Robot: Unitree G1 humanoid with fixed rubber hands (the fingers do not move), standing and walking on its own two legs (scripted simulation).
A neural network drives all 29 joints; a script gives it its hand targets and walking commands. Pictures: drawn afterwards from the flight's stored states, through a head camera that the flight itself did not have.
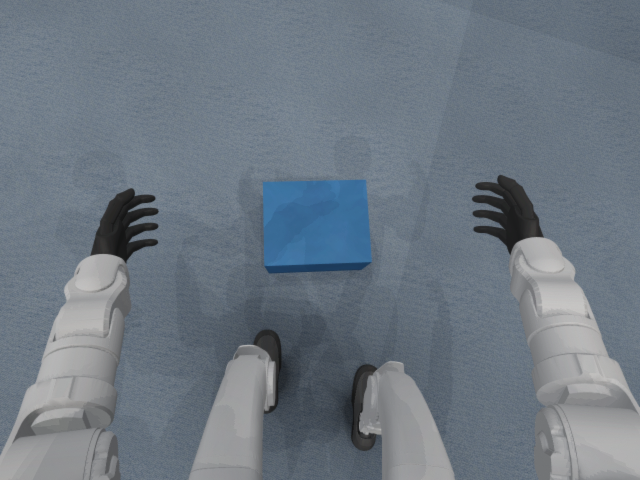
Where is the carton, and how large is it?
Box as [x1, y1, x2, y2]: [263, 180, 371, 272]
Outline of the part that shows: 365,180 263,182 264,265 268,272 361,269 371,261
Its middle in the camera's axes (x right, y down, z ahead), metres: -0.02 -0.03 +1.01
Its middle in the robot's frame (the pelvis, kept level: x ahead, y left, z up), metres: +0.52 -0.01 -0.61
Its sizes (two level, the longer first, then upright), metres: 0.256 0.208 0.156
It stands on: the floor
